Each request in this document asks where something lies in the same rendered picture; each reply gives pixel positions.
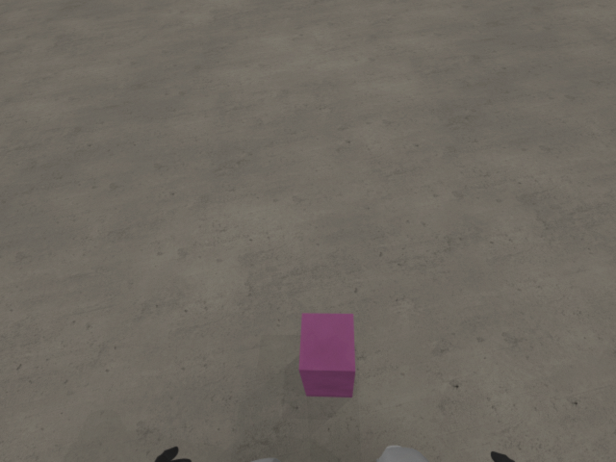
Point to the carton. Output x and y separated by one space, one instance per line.
327 355

